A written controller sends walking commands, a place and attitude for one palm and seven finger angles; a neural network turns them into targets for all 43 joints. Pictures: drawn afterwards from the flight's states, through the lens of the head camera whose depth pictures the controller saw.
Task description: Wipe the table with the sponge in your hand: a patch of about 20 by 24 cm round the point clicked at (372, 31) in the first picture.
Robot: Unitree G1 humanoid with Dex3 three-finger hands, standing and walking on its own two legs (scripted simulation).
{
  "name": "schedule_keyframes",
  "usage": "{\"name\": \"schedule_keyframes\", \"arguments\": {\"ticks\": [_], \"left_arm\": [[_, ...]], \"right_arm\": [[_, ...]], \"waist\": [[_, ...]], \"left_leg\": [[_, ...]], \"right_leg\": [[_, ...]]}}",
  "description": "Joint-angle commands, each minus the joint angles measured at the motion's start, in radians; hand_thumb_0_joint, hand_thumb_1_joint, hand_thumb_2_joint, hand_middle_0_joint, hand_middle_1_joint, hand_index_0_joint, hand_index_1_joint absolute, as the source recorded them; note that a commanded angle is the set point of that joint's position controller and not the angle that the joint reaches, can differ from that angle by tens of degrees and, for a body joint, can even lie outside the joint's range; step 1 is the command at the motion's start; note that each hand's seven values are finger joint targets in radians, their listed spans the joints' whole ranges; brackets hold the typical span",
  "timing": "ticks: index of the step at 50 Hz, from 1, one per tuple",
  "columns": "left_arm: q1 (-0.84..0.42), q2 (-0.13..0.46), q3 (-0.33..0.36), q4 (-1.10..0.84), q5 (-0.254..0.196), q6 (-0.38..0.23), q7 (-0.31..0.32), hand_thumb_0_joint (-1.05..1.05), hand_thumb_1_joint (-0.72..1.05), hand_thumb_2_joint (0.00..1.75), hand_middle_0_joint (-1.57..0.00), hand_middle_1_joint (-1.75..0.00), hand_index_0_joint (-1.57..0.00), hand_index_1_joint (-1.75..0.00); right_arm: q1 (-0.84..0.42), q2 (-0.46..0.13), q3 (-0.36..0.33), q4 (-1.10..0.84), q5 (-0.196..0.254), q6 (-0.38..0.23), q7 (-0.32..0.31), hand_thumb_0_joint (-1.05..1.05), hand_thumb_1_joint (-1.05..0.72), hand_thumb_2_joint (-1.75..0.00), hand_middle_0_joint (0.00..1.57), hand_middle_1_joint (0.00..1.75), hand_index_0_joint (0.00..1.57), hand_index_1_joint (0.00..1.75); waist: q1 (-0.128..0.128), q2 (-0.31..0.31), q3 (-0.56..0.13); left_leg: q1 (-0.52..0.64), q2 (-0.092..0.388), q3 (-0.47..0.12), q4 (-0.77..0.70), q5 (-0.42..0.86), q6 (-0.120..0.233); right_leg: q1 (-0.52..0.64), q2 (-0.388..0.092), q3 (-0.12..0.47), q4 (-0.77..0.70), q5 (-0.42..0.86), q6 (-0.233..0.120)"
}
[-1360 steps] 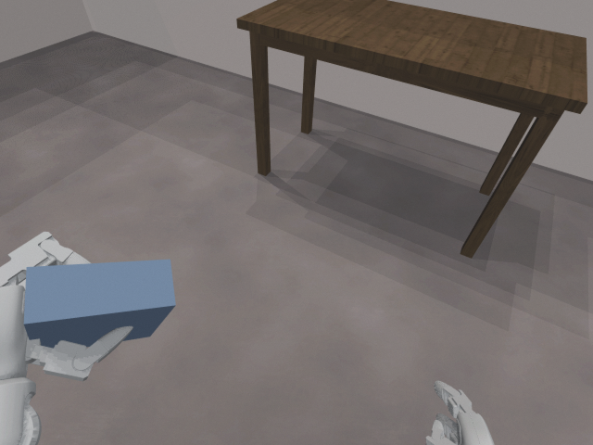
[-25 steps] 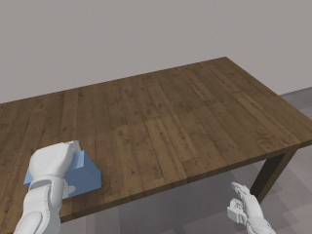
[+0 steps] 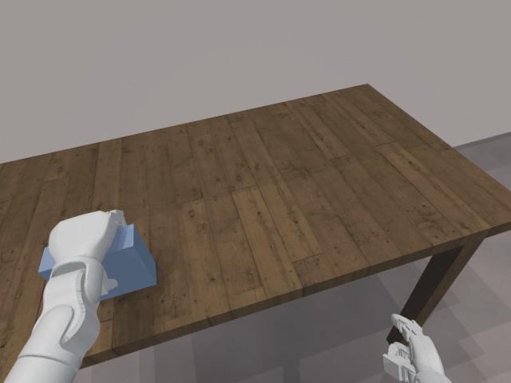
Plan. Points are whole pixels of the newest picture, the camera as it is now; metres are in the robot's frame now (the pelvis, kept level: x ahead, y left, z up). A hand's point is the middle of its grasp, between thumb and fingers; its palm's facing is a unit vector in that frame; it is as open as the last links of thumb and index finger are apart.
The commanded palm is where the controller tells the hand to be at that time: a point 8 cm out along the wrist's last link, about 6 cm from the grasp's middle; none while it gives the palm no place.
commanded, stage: wipe forward along the first lane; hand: left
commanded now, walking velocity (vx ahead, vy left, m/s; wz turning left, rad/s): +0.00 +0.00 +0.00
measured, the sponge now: (109, 273) +0.26 +0.30 +0.04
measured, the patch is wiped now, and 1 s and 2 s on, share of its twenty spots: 0.10 0.45 0.60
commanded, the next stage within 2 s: slide across to the middle lane in 0.96 s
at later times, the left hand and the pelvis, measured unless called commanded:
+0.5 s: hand (106, 222) +0.33 +0.33 +0.08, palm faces -0.08 -0.02 -1.00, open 9.1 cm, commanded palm +0.31 +0.33 +0.12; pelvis +0.00 +0.00 +0.00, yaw +0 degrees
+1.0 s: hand (104, 203) +0.38 +0.36 +0.08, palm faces -0.11 -0.01 -0.99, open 9.1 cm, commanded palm +0.36 +0.35 +0.12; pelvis +0.01 +0.02 +0.00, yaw +0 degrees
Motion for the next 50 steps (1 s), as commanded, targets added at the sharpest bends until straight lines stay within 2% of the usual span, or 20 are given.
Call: {"name": "schedule_keyframes", "arguments": {"ticks": [1, 5, 6, 10, 11, 13, 15, 17, 20, 22, 25, 30, 32, 35, 37, 40, 42, 45, 47, 50], "left_arm": [[-0.236, 0.174, 0.065, -0.002, 0.001, 0.006, 0.015, 0.0, 0.1, 1.3, -1.2, -1.6, -1.2, -1.6], [-0.324, 0.232, 0.091, 0.089, 0.016, -0.008, 0.006, 0.0, 0.1, 1.3, -1.2, -1.6, -1.2, -1.6], [-0.333, 0.182, 0.045, 0.103, 0.017, -0.011, 0.001, 0.0, 0.1, 1.3, -1.2, -1.6, -1.2, -1.6], [-0.4, 0.293, 0.121, 0.189, 0.025, -0.036, -0.007, 0.0, 0.1, 1.3, -1.2, -1.6, -1.2, -1.6], [-0.414, 0.242, 0.076, 0.182, 0.026, -0.044, -0.011, 0.0, 0.1, 1.3, -1.2, -1.6, -1.2, -1.6], [-0.433, 0.259, 0.088, 0.229, 0.028, -0.056, -0.014, 0.0, 0.1, 1.3, -1.2, -1.6, -1.2, -1.6], [-0.459, 0.331, 0.145, 0.259, 0.031, -0.07, -0.013, 0.0, 0.1, 1.3, -1.2, -1.6, -1.2, -1.6], [-0.47, 0.281, 0.099, 0.274, 0.032, -0.084, -0.014, 0.0, 0.1, 1.3, -1.2, -1.6, -1.2, -1.6], [-0.485, 0.342, 0.151, 0.298, 0.033, -0.102, -0.01, 0.0, 0.1, 1.3, -1.2, -1.6, -1.2, -1.6], [-0.497, 0.299, 0.113, 0.317, 0.034, -0.109, -0.008, 0.0, 0.1, 1.3, -1.2, -1.6, -1.2, -1.6], [-0.541, 0.373, 0.167, 0.346, 0.031, -0.119, 0.001, 0.0, 0.1, 1.3, -1.2, -1.6, -1.2, -1.6], [-0.527, 0.359, 0.162, 0.37, 0.035, -0.133, 0.009, 0.0, 0.1, 1.3, -1.2, -1.6, -1.2, -1.6], [-0.508, 0.298, 0.118, 0.382, 0.037, -0.13, 0.011, 0.0, 0.1, 1.3, -1.2, -1.6, -1.2, -1.6], [-0.574, 0.383, 0.176, 0.404, 0.031, -0.135, 0.019, 0.0, 0.1, 1.3, -1.2, -1.6, -1.2, -1.6], [-0.598, 0.342, 0.131, 0.425, 0.043, -0.136, 0.02, 0.0, 0.1, 1.3, -1.2, -1.6, -1.2, -1.6], [-0.645, 0.416, 0.178, 0.456, 0.053, -0.141, 0.02, 0.0, 0.1, 1.3, -1.2, -1.6, -1.2, -1.6], [-0.673, 0.339, 0.104, 0.473, 0.061, -0.142, 0.014, 0.0, 0.1, 1.3, -1.2, -1.6, -1.2, -1.6], [-0.75, 0.361, 0.111, 0.494, 0.068, -0.151, 0.01, 0.0, 0.1, 1.3, -1.2, -1.6, -1.2, -1.6], [-0.771, 0.311, 0.064, 0.522, 0.08, -0.16, 0.012, 0.0, 0.1, 1.3, -1.2, -1.6, -1.2, -1.6], [-0.807, 0.36, 0.108, 0.547, 0.077, -0.177, 0.016, 0.0, 0.1, 1.3, -1.2, -1.6, -1.2, -1.6]], "right_arm": [[-0.186, -0.109, -0.032, -0.17, 0.001, -0.052, -0.017, 0.0, -0.9, -0.9, 0.2, 0.3, 0.2, 0.3], [-0.162, -0.119, -0.034, -0.152, 0.005, -0.048, -0.022, 0.0, -0.9, -0.9, 0.2, 0.3, 0.2, 0.3], [-0.151, -0.115, -0.034, -0.162, 0.006, -0.048, -0.022, 0.0, -0.9, -0.9, 0.2, 0.3, 0.2, 0.3], [-0.127, -0.13, -0.037, -0.146, 0.007, -0.04, -0.025, 0.0, -0.9, -0.9, 0.2, 0.3, 0.2, 0.3], [-0.12, -0.123, -0.037, -0.16, 0.008, -0.041, -0.025, 0.0, -0.9, -0.9, 0.2, 0.3, 0.2, 0.3], [-0.099, -0.127, -0.039, -0.152, 0.009, -0.036, -0.023, 0.0, -0.9, -0.9, 0.2, 0.3, 0.2, 0.3], [-0.089, -0.137, -0.041, -0.147, 0.008, -0.032, -0.024, 0.0, -0.9, -0.9, 0.2, 0.3, 0.2, 0.3], [-0.073, -0.13, -0.043, -0.156, 0.011, -0.031, -0.022, 0.0, -0.9, -0.9, 0.2, 0.3, 0.2, 0.3], [-0.059, -0.142, -0.048, -0.151, 0.01, -0.027, -0.019, 0.0, -0.9, -0.9, 0.2, 0.3, 0.2, 0.3], [-0.041, -0.138, -0.051, -0.152, 0.012, -0.024, -0.017, 0.0, -0.9, -0.9, 0.2, 0.3, 0.2, 0.3], [-0.033, -0.148, -0.054, -0.142, 0.014, -0.021, -0.019, 0.0, -0.9, -0.9, 0.2, 0.3, 0.2, 0.3], [-0.01, -0.153, -0.062, -0.136, 0.015, -0.012, -0.011, 0.0, -0.9, -0.9, 0.2, 0.3, 0.2, 0.3], [0.0, -0.148, -0.066, -0.139, 0.016, -0.009, -0.006, 0.0, -0.9, -0.9, 0.2, 0.3, 0.2, 0.3], [-0.002, -0.158, -0.062, -0.128, 0.018, -0.006, -0.011, 0.0, -0.9, -0.9, 0.2, 0.3, 0.2, 0.3], [0.016, -0.153, -0.063, -0.127, 0.018, -0.006, -0.011, 0.0, -0.9, -0.9, 0.2, 0.3, 0.2, 0.3], [0.02, -0.161, -0.061, -0.117, 0.019, 0.0, -0.013, 0.0, -0.9, -0.9, 0.2, 0.3, 0.2, 0.3], [0.033, -0.153, -0.06, -0.122, 0.021, 0.001, -0.01, 0.0, -0.9, -0.9, 0.2, 0.3, 0.2, 0.3], [0.037, -0.154, -0.057, -0.119, 0.022, 0.003, -0.01, 0.0, -0.9, -0.9, 0.2, 0.3, 0.2, 0.3], [0.062, -0.15, -0.061, -0.118, 0.02, 0.003, -0.008, 0.0, -0.9, -0.9, 0.2, 0.3, 0.2, 0.3], [0.071, -0.156, -0.06, -0.113, 0.019, 0.009, -0.01, 0.0, -0.9, -0.9, 0.2, 0.3, 0.2, 0.3]], "waist": [[-0.026, -0.148, -0.098], [-0.034, -0.143, -0.084], [-0.04, -0.143, -0.104], [-0.042, -0.145, -0.097], [-0.046, -0.13, -0.131], [-0.051, -0.136, -0.12], [-0.047, -0.15, -0.13], [-0.056, -0.135, -0.137], [-0.05, -0.122, -0.162], [-0.06, -0.13, -0.155], [-0.058, -0.14, -0.164], [-0.057, -0.109, -0.208], [-0.064, -0.13, -0.191], [-0.065, -0.157, -0.178], [-0.079, -0.14, -0.18], [-0.074, -0.123, -0.191], [-0.088, -0.106, -0.191], [-0.094, -0.083, -0.196], [-0.104, -0.093, -0.212], [-0.099, -0.099, -0.231]], "left_leg": [[-0.019, -0.037, -0.019, -0.036, 0.055, 0.046], [-0.031, -0.039, -0.02, -0.032, 0.012, 0.046], [-0.042, -0.039, -0.013, -0.025, 0.019, 0.049], [-0.069, -0.041, -0.018, -0.017, -0.001, 0.048], [-0.071, -0.042, -0.009, -0.01, 0.017, 0.051], [-0.079, -0.039, -0.01, -0.006, 0.022, 0.05], [-0.091, -0.04, -0.015, -0.002, 0.021, 0.051], [-0.097, -0.038, -0.007, 0.002, 0.029, 0.052], [-0.107, -0.038, -0.01, 0.009, 0.043, 0.052], [-0.113, -0.034, -0.006, 0.007, 0.044, 0.053], [-0.124, -0.032, -0.01, 0.008, 0.039, 0.055], [-0.117, -0.03, -0.008, 0.012, 0.095, 0.053], [-0.112, -0.027, -0.002, 0.015, 0.099, 0.055], [-0.127, -0.024, -0.012, 0.005, 0.076, 0.058], [-0.121, -0.024, -0.003, 0.006, 0.077, 0.058], [-0.121, -0.024, -0.01, -0.001, 0.081, 0.056], [-0.104, -0.022, -0.01, 0.0, 0.086, 0.056], [-0.091, -0.017, -0.022, -0.008, 0.078, 0.054], [-0.075, -0.014, -0.023, 0.003, 0.09, 0.055], [-0.082, -0.012, -0.029, 0.001, 0.114, 0.052]], "right_leg": [[0.031, -0.025, 0.102, -0.105, 0.024, 0.0], [-0.006, -0.019, 0.124, -0.116, -0.038, -0.003], [0.005, -0.025, 0.099, -0.104, -0.018, 0.001], [-0.005, -0.023, 0.128, -0.107, -0.039, 0.0], [0.017, -0.031, 0.11, -0.094, -0.007, 0.004], [0.003, -0.029, 0.103, -0.091, 0.01, 0.004], [0.009, -0.026, 0.124, -0.091, 0.008, 0.0], [0.007, -0.032, 0.102, -0.082, 0.032, 0.005], [0.022, -0.032, 0.122, -0.074, 0.063, -0.001], [0.009, -0.033, 0.095, -0.07, 0.066, 0.004], [0.012, -0.033, 0.11, -0.072, 0.06, 0.002], [0.026, -0.031, 0.097, -0.051, 0.147, -0.004], [0.007, -0.031, 0.073, -0.051, 0.148, 0.002], [0.002, -0.029, 0.082, -0.061, 0.113, 0.001], [-0.01, -0.031, 0.068, -0.061, 0.112, 0.006], [-0.011, -0.028, 0.071, -0.062, 0.102, -0.001], [-0.037, -0.027, 0.049, -0.061, 0.093, 0.0], [-0.067, -0.022, 0.046, -0.065, 0.063, -0.007], [-0.084, -0.021, 0.035, -0.056, 0.069, -0.006], [-0.073, -0.02, 0.039, -0.053, 0.096, -0.011]]}}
